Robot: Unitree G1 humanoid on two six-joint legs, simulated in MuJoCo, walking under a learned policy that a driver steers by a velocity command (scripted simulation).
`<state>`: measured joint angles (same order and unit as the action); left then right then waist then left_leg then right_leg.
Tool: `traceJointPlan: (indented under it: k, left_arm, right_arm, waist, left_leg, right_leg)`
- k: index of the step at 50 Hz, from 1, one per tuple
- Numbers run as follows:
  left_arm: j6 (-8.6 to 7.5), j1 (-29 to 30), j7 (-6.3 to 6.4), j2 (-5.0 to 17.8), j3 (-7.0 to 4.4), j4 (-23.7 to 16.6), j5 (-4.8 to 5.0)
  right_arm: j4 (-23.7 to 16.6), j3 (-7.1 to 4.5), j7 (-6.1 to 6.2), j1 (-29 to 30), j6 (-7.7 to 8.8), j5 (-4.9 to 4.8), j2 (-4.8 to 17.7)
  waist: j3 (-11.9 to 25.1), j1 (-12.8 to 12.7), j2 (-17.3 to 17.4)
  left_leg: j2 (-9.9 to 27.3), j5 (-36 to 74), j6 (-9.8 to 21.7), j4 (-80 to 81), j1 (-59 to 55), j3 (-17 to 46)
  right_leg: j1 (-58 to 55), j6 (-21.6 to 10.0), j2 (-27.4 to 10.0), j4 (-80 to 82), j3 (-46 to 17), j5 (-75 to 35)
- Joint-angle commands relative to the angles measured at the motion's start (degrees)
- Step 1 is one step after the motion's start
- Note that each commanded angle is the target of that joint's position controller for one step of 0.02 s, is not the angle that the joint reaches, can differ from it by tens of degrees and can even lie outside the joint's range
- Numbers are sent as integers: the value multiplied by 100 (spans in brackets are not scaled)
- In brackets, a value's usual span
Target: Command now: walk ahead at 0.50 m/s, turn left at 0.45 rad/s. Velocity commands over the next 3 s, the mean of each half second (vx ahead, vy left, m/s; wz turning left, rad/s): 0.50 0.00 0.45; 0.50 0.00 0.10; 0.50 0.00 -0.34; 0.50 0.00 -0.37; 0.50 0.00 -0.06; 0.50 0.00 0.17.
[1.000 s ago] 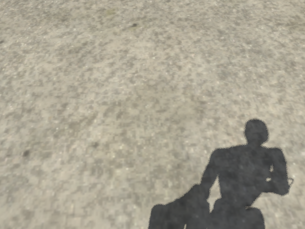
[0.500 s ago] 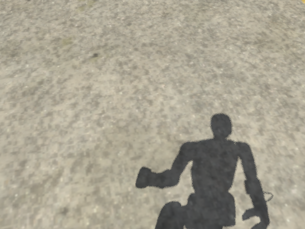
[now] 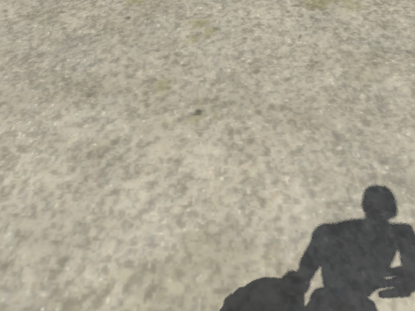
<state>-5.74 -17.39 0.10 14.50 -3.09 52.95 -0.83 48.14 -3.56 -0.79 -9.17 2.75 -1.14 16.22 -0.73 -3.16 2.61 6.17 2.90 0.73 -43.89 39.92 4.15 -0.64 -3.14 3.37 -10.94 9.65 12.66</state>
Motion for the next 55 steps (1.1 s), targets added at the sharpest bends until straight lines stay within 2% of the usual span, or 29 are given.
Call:
traceJointPlan:
  k: [1,4,6,8,9,10,11,12,13,14,15,17,19,22,25,30,32,33,34,35,36,37,38,39,40,41,44,50,55]
  left_arm:
    - [-12,30,73,953,-200,-232,52]
    - [158,-162,90,1022,-236,-136,108]
    - [259,-33,133,1158,-275,-191,131]
    - [356,97,203,1303,-320,-265,136]
    - [387,223,228,1310,-314,-314,156]
    - [328,189,233,1179,-251,-432,88]
    - [129,-388,82,251,26,-687,-60]
    - [-140,238,-25,716,-41,-774,156]
    - [-279,792,-78,943,-106,-969,349]
    - [-336,847,-55,886,-89,-978,296]
    - [-319,843,-17,916,-134,-913,146]
    - [-148,534,-25,910,-180,-849,88]
    - [-28,537,-13,718,-139,-861,31]
    - [4,1122,-14,528,-50,-1040,14]
    - [-43,1688,-79,460,3,-1163,81]
    - [-119,2057,-190,693,-45,-1357,121]
    - [-147,1786,-215,801,-86,-1315,125]
    - [-161,1350,-206,907,-149,-1197,118]
    - [-168,572,-179,1126,-260,-973,84]
    - [-164,-354,-155,1494,-340,-853,14]
    - [-103,-759,-204,1730,-425,-634,49]
    - [-92,-704,-224,1180,-272,-670,191]
    - [-70,-270,-197,959,-200,-754,179]
    - [-40,110,-180,905,-163,-838,102]
    - [-31,332,-180,800,-126,-862,52]
    - [-47,424,-175,719,-87,-866,-3]
    - [-88,377,-165,773,-96,-764,73]
    - [1,37,-53,1014,-157,-551,142]
    - [148,-541,-16,1072,-178,-293,226]
  right_arm:
    - [-585,29,-103,699,71,10,126]
    - [-875,36,-228,1031,64,-5,135]
    - [-988,-25,-300,922,49,-15,252]
    - [-916,-188,-311,202,6,-26,533]
    - [-723,-355,-258,-657,2,-39,819]
    - [-540,-546,-123,-1535,-57,-26,1296]
    - [-577,-598,-84,-1362,-25,-56,1758]
    - [-687,-456,-88,-1564,27,0,1287]
    - [-680,-386,-82,-1336,84,40,1027]
    - [-741,-343,-83,-954,118,15,874]
    - [-834,-288,-76,-576,121,19,692]
    - [-963,-211,-31,-289,130,110,528]
    - [-912,-226,21,-369,160,90,643]
    - [-776,-253,108,-615,160,71,789]
    - [-636,-248,118,-917,149,50,831]
    - [-376,-255,123,-1241,98,19,855]
    - [-339,-278,151,-1194,48,29,905]
    - [-361,-274,158,-1076,22,30,912]
    - [-396,-215,155,-1039,5,62,782]
    - [-513,-92,159,-1219,8,179,503]
    - [-516,27,121,-1986,112,43,46]
    - [-461,-57,106,-1619,175,-33,594]
    - [-632,-122,91,-992,214,-99,829]
    - [-711,-107,105,-650,233,-49,787]
    - [-745,-127,110,-517,237,32,729]
    - [-732,-139,105,-621,214,52,657]
    - [-694,-99,116,-749,119,61,419]
    - [-949,0,76,281,159,85,208]
    - [-1228,18,-53,1150,276,28,223]
  waist:
    - [-419,-120,-408]
    - [-489,-169,-425]
    - [-294,27,-596]
    - [211,497,-825]
    - [642,979,-729]
    - [1181,1332,-133]
    - [1620,583,1213]
    - [2094,1011,545]
    - [1304,1060,301]
    - [830,774,-190]
    - [492,543,-336]
    - [376,238,-165]
    - [265,195,-119]
    - [81,405,8]
    - [13,712,112]
    - [-176,773,208]
    - [-106,582,335]
    - [123,312,344]
    - [693,-45,212]
    - [1592,-295,-458]
    - [2168,-5,-2193]
    - [1791,-240,-1524]
    - [972,-254,-1045]
    - [537,-122,-592]
    - [245,16,-502]
    - [229,180,-651]
    - [181,318,-740]
    - [-69,46,-602]
    - [-285,-203,-598]
  left_leg:
    - [-29,325,66,572,-12,-305]
    - [-135,-255,210,853,273,-546]
    - [-398,-812,389,906,-173,-854]
    - [-809,-1344,641,839,-1229,-1133]
    - [-1008,-1052,856,1240,-2476,-1094]
    - [-355,-1046,1204,1467,-4236,88]
    - [1075,-1694,2315,1882,-6173,3300]
    - [1289,-2035,2396,2554,-6458,4169]
    - [1109,-1589,2097,2670,-5902,3270]
    - [848,-1057,1888,2696,-5028,2578]
    - [624,-496,1754,2791,-4232,2068]
    - [462,132,1708,3040,-3403,1607]
    - [365,615,1703,3205,-2925,1167]
    - [65,644,1442,3293,-2671,597]
    - [-22,-105,1213,3300,-2692,442]
    - [531,-157,1116,2867,-3762,900]
    - [646,522,993,2548,-4068,972]
    - [502,1399,889,2068,-4079,842]
    - [176,1832,742,1105,-3817,593]
    - [-270,417,524,-603,-2726,323]
    - [-1168,-3263,136,-2409,-631,88]
    - [-903,-3585,180,-3000,102,596]
    - [-620,-3048,220,-3043,428,434]
    - [-345,-2566,211,-2823,282,209]
    - [-167,-2258,180,-2477,130,152]
    - [-20,-2060,164,-2270,-195,161]
    - [96,-1880,23,-1711,-367,10]
    - [33,-172,-163,274,-286,-230]
    - [-271,44,-164,1298,-521,-255]
  right_leg:
    - [135,-566,-1672,457,-237,-1979]
    - [-632,-523,-1910,38,-84,-2742]
    - [-835,-413,-1960,-527,87,-4332]
    - [-803,-288,-1924,-1738,210,-5960]
    - [-323,-132,-1741,-2884,315,-5785]
    - [1067,104,-1471,-4611,319,-3967]
    - [3763,449,-171,-6539,-269,1788]
    - [4453,328,-169,-7065,-1476,2091]
    - [4838,178,-472,-6872,-1527,1544]
    - [4611,137,-726,-6317,-1497,1070]
    - [4243,202,-880,-5815,-1449,849]
    - [3613,356,-1062,-5379,-1416,580]
    - [3480,547,-1081,-4850,-1244,279]
    - [3406,665,-993,-3546,-1108,-911]
    - [3052,616,-751,-2456,-1004,-2041]
    - [3429,286,-677,-1814,-1166,-1549]
    - [3151,103,-598,-1720,-1099,-1056]
    - [2532,-30,-440,-1568,-933,-980]
    - [1363,-231,-489,-1623,-947,-1178]
    - [-370,-672,-1504,-1856,-2111,-1305]
    - [-2017,-1501,-2528,-1078,-4743,230]
    - [-1905,-1333,-2453,-629,-5143,1453]
    - [-1180,-1089,-2300,-524,-4340,1415]
    - [-411,-986,-2087,-421,-3730,789]
    - [167,-987,-1907,-282,-3329,202]
    - [502,-959,-1763,-167,-3039,-241]
    - [851,-1062,-1623,141,-2444,-990]
    - [800,-869,-1334,368,-1542,-1626]
    - [406,-832,-1498,6,-1791,-1533]
